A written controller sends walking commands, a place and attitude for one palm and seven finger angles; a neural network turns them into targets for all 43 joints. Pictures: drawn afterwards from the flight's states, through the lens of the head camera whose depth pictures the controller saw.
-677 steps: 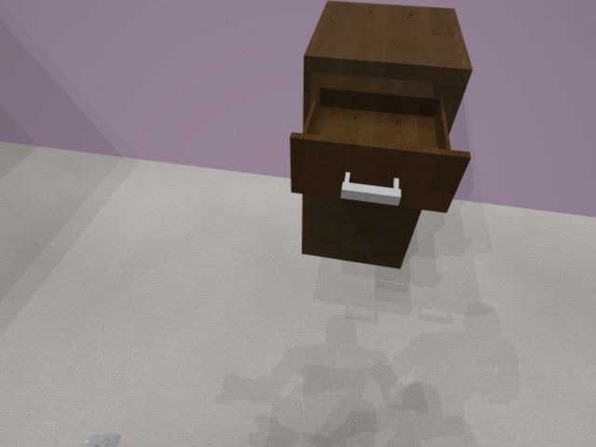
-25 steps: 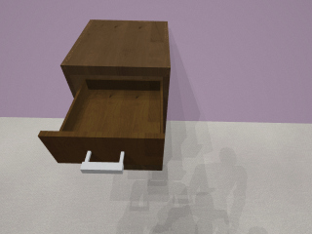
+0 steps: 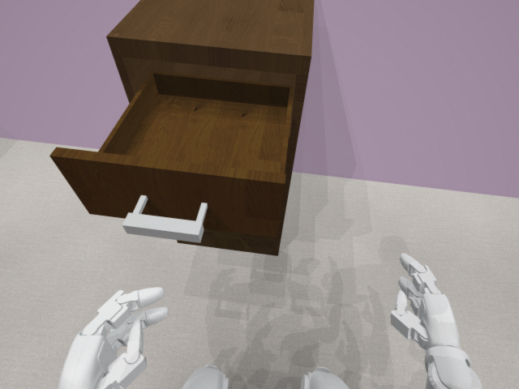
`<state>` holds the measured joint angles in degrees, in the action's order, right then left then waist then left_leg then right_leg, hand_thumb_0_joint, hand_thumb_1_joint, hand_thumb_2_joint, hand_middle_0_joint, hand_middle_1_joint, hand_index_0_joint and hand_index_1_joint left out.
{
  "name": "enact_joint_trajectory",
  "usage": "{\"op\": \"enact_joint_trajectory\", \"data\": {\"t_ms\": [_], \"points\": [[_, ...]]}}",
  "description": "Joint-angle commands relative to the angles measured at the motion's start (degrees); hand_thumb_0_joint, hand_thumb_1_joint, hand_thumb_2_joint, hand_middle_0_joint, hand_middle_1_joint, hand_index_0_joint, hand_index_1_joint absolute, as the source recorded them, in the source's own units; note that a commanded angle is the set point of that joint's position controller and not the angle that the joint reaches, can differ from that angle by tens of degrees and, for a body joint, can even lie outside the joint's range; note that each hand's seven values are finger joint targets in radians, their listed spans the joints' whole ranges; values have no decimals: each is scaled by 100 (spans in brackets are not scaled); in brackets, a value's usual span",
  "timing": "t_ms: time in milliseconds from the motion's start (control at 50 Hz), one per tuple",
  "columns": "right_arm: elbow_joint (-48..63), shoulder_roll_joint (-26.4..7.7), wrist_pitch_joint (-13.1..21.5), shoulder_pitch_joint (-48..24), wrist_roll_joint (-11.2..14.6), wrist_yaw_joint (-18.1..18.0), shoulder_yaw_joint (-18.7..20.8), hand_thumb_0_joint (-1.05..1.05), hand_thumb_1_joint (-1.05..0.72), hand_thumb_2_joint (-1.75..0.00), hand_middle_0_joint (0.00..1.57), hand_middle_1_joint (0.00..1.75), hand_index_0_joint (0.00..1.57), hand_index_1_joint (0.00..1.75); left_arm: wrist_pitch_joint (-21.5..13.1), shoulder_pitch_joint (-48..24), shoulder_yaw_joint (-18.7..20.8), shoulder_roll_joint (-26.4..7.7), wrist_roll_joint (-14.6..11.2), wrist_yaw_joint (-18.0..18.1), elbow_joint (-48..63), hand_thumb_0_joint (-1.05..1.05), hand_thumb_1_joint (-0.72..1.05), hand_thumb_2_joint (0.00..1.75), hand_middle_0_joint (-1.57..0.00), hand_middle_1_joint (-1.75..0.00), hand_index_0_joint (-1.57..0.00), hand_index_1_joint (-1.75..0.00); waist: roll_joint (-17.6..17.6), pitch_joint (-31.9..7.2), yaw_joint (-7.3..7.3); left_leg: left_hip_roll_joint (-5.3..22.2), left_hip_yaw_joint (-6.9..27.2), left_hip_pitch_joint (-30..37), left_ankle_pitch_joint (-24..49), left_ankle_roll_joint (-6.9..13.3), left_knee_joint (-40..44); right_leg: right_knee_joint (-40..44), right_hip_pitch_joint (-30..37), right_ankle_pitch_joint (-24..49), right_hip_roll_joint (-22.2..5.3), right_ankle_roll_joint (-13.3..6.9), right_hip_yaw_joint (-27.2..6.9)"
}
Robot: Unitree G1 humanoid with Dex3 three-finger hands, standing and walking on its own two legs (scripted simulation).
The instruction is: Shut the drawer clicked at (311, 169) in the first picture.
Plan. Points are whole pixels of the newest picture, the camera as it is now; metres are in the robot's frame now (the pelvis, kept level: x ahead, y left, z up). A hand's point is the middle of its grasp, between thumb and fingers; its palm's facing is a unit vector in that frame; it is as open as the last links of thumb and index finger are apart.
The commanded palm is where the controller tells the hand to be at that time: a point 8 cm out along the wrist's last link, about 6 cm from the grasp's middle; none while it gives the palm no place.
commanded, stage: raise the hand and make a fist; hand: left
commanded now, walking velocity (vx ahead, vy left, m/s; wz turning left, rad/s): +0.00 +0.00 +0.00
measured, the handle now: (168, 216) +0.37 +0.20 +0.03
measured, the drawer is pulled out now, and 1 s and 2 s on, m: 0.30 0.30 0.30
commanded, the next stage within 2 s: bring the fist close to the handle in 1.40 s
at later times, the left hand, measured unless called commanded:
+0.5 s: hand (138, 329) +0.18 +0.17 +0.09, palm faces -0.02 -1.00 -0.05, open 3.3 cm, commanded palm +0.13 +0.22 +0.10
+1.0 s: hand (131, 320) +0.17 +0.16 +0.13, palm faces +0.00 -1.00 -0.05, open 3.3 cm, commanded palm +0.13 +0.21 +0.14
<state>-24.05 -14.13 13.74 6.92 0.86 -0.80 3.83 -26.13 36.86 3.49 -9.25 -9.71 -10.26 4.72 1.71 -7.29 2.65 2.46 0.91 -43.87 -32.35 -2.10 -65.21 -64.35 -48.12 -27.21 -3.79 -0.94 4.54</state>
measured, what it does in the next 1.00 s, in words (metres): stands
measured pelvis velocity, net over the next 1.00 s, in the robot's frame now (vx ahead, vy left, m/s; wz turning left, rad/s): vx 0.02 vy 0.03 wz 0.01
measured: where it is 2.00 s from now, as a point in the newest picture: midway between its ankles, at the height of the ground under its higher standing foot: outside the picture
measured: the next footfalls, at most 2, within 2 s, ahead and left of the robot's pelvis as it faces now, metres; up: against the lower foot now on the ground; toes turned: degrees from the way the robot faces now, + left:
none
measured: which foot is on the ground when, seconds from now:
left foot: down 0.00-1.00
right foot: down 0.00-1.00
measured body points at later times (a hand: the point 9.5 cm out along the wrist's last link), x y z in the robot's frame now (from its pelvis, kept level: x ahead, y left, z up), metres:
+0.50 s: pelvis +0.00 +0.01 +0.01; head +0.05 +0.01 +0.46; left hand +0.17 +0.22 +0.09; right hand +0.17 -0.23 -0.06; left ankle +0.00 +0.14 -0.65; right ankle +0.05 -0.11 -0.65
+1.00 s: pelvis +0.02 +0.03 +0.02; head +0.04 +0.02 +0.47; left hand +0.17 +0.22 +0.13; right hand +0.23 -0.17 -0.02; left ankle +0.00 +0.14 -0.65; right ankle +0.05 -0.11 -0.65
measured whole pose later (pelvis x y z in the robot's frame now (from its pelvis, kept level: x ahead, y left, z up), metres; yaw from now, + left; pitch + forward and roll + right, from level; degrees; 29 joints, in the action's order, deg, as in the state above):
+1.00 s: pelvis +0.02 +0.03 +0.02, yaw +0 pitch +8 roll -2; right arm -23.9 -10.7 10.9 14.0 1.7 -1.0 -2.3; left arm -14.5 44.6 -2.2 -9.8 -8.3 -6.9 29.0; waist -2.3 -7.1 1.7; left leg 1.6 1.0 -35.4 -31.8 0.0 -58.9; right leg -55.6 -38.0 -25.5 -4.2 1.5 4.9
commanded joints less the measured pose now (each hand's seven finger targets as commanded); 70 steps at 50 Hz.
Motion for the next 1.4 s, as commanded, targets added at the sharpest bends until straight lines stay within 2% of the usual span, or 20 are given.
{"op": "enact_joint_trajectory", "data": {"t_ms": [0,40,120,180,200,240,300,340,420,540,560,640,660,740,780,960,1040,1220,1320,1380], "points": [[497,-485,315,341,7,-84,50,0,-90,-90,20,30,20,30,-866,-905,170,-427,-294,-295,2212,0,90,90,-72,-86,-72,-86,-337,-992,-549,-264,-91,-149,1518,355,456,1072,925,1102,302,-6,-507],[445,-569,409,283,46,-128,-8,0,-90,-90,20,30,20,30,-680,-1011,-52,-402,-352,-629,1999,0,90,90,-76,-91,-76,-91,-298,-823,-668,-252,-53,-229,1307,380,366,1163,787,742,309,-5,-547],[556,-532,398,201,159,-218,-13,0,-90,-90,20,30,20,30,191,-560,298,-683,-432,-846,1685,0,90,90,-84,-99,-84,-99,113,-984,-402,-311,-46,-424,955,360,689,1560,1235,-143,225,70,-614],[636,-384,286,73,179,-248,-15,0,-90,-90,20,30,20,30,669,-70,749,-821,-496,-565,1868,0,90,90,-90,-106,-90,-106,46,-1263,-87,-356,-90,-273,1220,335,925,1607,1740,46,173,62,-564],[643,-335,274,51,174,-246,-39,0,-90,-90,20,30,20,30,715,-56,714,-724,-523,-437,2014,0,90,90,-92,-108,-92,-108,39,-1208,-79,-350,-77,-216,1324,334,986,1599,1781,216,179,61,-519],[579,-266,240,-33,150,-250,-24,0,-90,-90,20,30,20,30,697,228,882,-737,-497,-156,1932,0,90,90,-96,-112,-96,-112,335,-1102,9,-326,-48,-183,1437,322,1110,1562,1876,418,220,51,-380],[569,-276,304,63,131,-199,-47,0,-90,-90,20,30,20,30,420,191,496,-491,-402,18,2255,0,90,90,-102,-119,-102,-119,5,-759,-111,-327,-62,-54,1297,315,1266,1583,1592,277,216,41,-279],[555,-353,334,60,105,-191,-43,0,-90,-90,20,30,20,30,265,217,370,-502,-312,79,2252,0,90,90,-106,-123,-106,-123,186,-598,-199,-304,-51,-59,1154,338,1273,1641,1448,53,221,49,-267],[595,-442,427,226,118,-175,-36,0,-90,-90,20,30,20,30,88,251,119,-452,-255,22,2449,0,90,90,-114,-132,-114,-132,-120,-582,-279,-315,-58,104,977,335,1361,1667,1308,-118,215,37,-232],[682,-462,333,298,108,-143,-34,0,-90,-90,20,30,20,30,203,478,109,-542,-103,245,2830,0,90,90,-126,-145,-126,-145,-344,-686,-213,-273,-10,458,1394,336,1533,1464,1452,606,300,-7,25],[747,-439,311,330,108,-128,-55,0,-90,-90,20,30,20,30,227,482,-121,-327,-109,258,2938,0,90,90,-128,-147,-128,-147,-352,-640,-247,-279,-8,515,1426,334,1566,1456,1440,683,306,2,60],[848,-444,206,314,99,-86,-81,0,-90,-90,20,30,20,30,424,662,-176,-395,42,386,3098,0,90,90,-136,-156,-136,-156,-374,-581,-201,-230,11,646,1663,328,1647,1430,1533,925,324,-5,127],[898,-425,185,359,90,-69,-110,0,-90,-90,20,30,20,30,468,655,-367,-235,62,386,3213,0,90,90,-138,-158,-138,-158,-370,-610,-218,-232,30,705,1769,321,1676,1396,1550,1035,324,1,166],[933,-397,66,287,92,-55,-129,0,-90,-90,20,30,20,30,703,896,-275,-357,137,417,3216,0,90,90,-140,-160,-140,-160,-215,-413,-190,-203,36,707,1836,319,1721,1473,1647,1160,340,6,165],[1016,-368,41,306,97,-39,-159,0,-90,-90,20,30,20,30,751,972,-396,-268,127,381,3494,0,90,90,-140,-160,-140,-160,-398,-515,-164,-208,15,822,1950,314,1737,1457,1706,1271,326,9,172],[978,-353,83,355,118,-77,-217,0,-90,-90,20,30,20,30,810,885,-326,-308,37,358,3748,0,90,90,-140,-160,-140,-160,-192,-452,-232,-206,50,872,1719,322,1795,1628,1779,1107,336,32,146],[927,-344,130,270,143,-76,-202,0,-90,-90,20,30,20,30,890,1181,-280,-308,33,314,3592,0,90,90,-140,-160,-140,-160,-232,-374,-158,-217,21,840,1826,318,1811,1681,1900,1224,310,19,125],[938,-362,225,360,137,-71,-175,0,-90,-90,20,30,20,30,736,1015,-385,-262,29,389,3776,0,90,90,-140,-160,-140,-160,-214,-362,-207,-245,-11,849,1714,324,1812,1675,1828,1097,320,36,124],[892,-344,204,328,142,-86,-144,0,-90,-90,20,30,20,30,689,1202,-149,-387,20,425,3576,0,90,90,-140,-160,-140,-160,-124,-365,-155,-261,-66,750,1600,322,1808,1753,1917,1005,308,31,57],[886,-365,205,316,148,-112,-172,0,-90,-90,20,30,20,30,682,953,-157,-406,-33,386,3595,0,90,90,-140,-160,-140,-160,-93,-279,-217,-280,-73,709,1404,338,1799,1878,1870,775,299,43,-25]]}}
